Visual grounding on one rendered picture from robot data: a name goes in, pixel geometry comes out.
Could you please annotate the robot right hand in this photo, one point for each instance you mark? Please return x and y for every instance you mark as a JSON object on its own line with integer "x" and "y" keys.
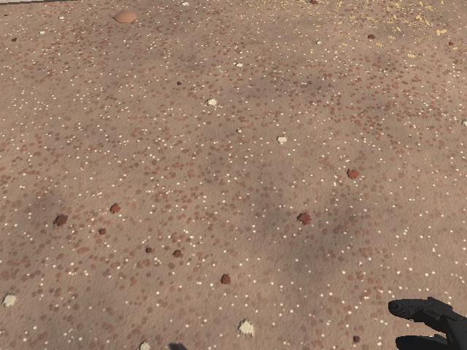
{"x": 435, "y": 314}

